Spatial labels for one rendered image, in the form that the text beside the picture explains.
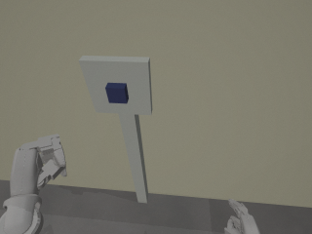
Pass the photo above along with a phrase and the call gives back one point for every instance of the button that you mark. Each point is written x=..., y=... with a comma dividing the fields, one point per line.
x=117, y=92

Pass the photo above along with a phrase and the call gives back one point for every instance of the panel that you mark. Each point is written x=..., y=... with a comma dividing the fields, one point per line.
x=136, y=73

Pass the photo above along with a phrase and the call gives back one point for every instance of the left robot forearm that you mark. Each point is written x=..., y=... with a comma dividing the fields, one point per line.
x=22, y=215

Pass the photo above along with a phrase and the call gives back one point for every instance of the right robot hand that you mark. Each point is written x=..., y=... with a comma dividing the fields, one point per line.
x=245, y=225

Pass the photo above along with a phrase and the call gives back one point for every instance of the left robot hand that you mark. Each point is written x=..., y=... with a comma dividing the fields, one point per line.
x=27, y=164

